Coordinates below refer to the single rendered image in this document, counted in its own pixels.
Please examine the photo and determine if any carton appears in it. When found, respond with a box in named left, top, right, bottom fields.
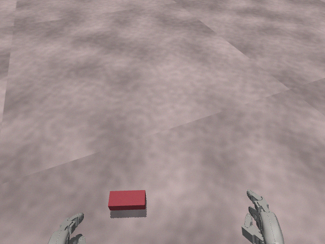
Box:
left=108, top=190, right=146, bottom=210

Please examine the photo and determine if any left robot hand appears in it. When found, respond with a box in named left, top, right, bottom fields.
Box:
left=48, top=212, right=86, bottom=244

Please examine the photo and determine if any right robot hand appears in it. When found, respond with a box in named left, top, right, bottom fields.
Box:
left=241, top=190, right=284, bottom=244

